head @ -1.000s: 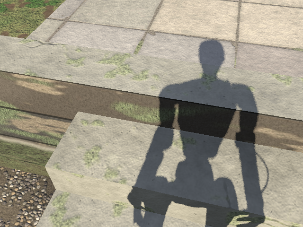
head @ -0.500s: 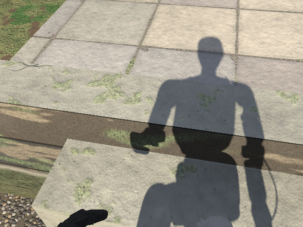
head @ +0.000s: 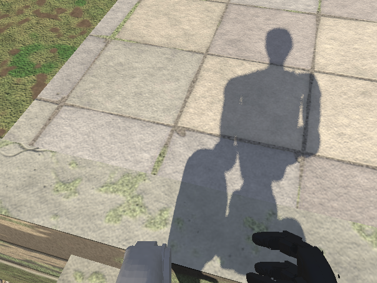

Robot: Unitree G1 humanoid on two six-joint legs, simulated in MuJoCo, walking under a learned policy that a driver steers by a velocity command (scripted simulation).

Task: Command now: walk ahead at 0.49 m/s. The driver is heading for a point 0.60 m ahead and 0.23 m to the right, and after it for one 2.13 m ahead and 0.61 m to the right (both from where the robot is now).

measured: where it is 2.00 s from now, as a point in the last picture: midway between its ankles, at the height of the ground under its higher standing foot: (299, 88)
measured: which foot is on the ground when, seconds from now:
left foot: up 0.00-0.10, down 0.12-0.66, up 0.68-1.00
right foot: down 0.00-0.12, up 0.14-0.58, down 0.60-1.00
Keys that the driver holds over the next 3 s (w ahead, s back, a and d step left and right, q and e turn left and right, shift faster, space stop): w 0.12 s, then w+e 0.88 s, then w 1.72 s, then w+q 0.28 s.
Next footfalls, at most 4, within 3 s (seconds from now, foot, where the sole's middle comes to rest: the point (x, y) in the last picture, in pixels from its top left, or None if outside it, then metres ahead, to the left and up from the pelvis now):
0.12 left None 0.25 0.09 -0.61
0.60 right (267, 231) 0.53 -0.15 -0.44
1.08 left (226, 137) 0.87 -0.05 -0.44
1.62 right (327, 115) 0.99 -0.41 -0.44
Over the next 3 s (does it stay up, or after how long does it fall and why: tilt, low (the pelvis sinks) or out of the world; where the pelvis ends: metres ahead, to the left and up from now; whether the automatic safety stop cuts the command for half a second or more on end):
stays up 1.52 -0.61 0.35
